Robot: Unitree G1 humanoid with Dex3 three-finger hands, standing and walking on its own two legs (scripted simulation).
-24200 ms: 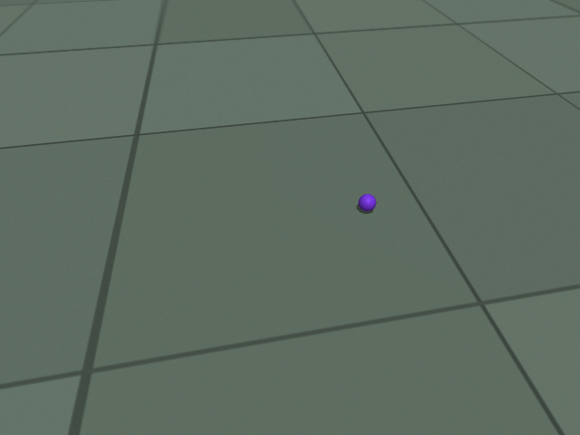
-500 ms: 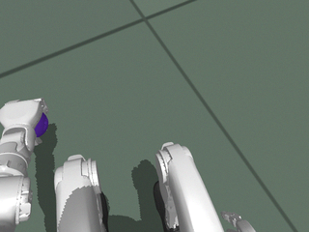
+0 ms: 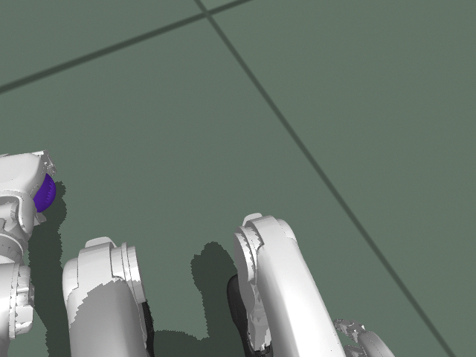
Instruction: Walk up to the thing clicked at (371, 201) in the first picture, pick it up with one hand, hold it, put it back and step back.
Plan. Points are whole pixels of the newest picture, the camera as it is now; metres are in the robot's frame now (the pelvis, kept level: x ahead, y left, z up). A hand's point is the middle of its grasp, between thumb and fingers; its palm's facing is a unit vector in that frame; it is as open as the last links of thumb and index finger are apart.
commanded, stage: lower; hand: left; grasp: from above
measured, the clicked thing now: (27, 191) +0.43 +0.30 -0.20
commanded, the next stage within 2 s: rest in 0.14 s
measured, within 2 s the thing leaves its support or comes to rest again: rests again in 1.54 s
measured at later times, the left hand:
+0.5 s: hand (45, 196) +0.43 +0.29 -0.23, palm faces -0.46 -0.13 -0.88, open 10.3 cm
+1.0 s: hand (52, 196) +0.43 +0.28 -0.26, palm faces -0.44 -0.14 -0.89, open 10.2 cm
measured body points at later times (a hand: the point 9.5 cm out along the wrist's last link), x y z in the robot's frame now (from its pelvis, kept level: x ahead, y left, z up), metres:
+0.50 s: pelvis +0.00 +0.00 -0.03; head +0.25 +0.08 +0.34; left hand +0.45 +0.29 -0.18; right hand +0.07 -0.26 -0.13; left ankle +0.08 +0.13 -0.30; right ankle +0.09 -0.11 -0.30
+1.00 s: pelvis +0.01 +0.00 -0.03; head +0.26 +0.10 +0.33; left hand +0.45 +0.29 -0.21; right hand +0.07 -0.25 -0.12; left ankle +0.08 +0.13 -0.30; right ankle +0.09 -0.11 -0.30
